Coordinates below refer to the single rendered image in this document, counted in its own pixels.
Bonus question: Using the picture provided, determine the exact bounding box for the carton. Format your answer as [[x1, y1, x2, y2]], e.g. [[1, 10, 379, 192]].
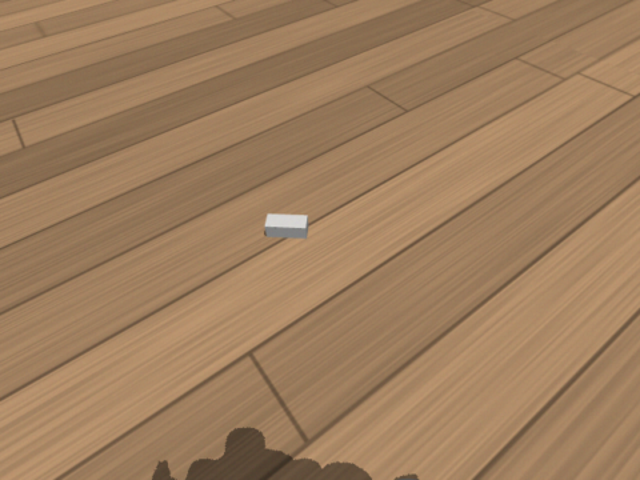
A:
[[265, 214, 309, 239]]

